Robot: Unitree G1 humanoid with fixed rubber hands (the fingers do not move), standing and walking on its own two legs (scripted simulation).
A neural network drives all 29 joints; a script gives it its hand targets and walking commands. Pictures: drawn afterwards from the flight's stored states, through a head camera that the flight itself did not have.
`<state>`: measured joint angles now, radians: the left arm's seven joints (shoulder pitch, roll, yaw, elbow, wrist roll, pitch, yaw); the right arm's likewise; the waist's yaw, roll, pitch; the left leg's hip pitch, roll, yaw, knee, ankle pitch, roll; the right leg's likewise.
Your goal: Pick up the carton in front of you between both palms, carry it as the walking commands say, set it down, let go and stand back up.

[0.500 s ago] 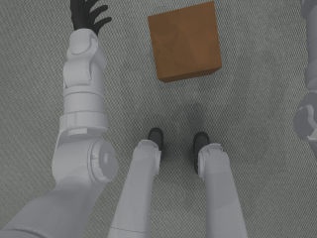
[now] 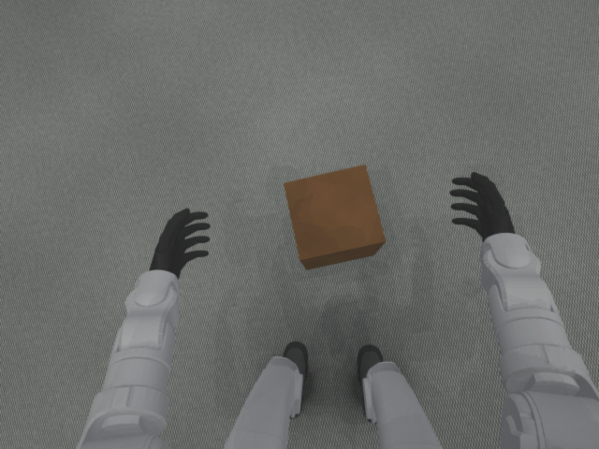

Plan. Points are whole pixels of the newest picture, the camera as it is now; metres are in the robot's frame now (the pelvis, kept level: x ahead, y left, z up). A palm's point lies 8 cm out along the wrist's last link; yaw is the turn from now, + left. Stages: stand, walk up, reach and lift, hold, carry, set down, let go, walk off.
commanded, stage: let go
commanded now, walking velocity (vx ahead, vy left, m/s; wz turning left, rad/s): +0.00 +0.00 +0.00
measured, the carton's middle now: (333, 222) +0.50 +0.01 -0.60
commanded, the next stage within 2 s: stand in 0.96 s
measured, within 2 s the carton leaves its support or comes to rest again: neither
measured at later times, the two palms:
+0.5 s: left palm (120, 369) +0.20 +0.24 -0.02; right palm (557, 355) +0.23 -0.23 -0.03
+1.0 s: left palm (111, 368) +0.20 +0.25 -0.02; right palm (566, 389) +0.20 -0.23 -0.03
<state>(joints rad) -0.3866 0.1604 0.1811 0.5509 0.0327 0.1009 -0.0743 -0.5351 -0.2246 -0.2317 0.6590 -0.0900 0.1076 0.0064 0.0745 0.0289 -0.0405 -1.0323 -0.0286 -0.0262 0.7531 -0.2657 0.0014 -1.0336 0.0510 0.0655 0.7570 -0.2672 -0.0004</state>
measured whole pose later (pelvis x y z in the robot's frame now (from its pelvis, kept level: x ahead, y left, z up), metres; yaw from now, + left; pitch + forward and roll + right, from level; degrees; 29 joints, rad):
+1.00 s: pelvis +0.04 +0.00 +0.04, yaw +2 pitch -4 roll +0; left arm 0.20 0.23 0.02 0.42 0.03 0.19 0.00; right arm 0.23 -0.23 -0.02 0.48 -0.02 0.09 0.02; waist 0.00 0.00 0.07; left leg -0.14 -0.04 -0.05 0.51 -0.30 0.01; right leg -0.12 0.03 0.04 0.50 -0.31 -0.01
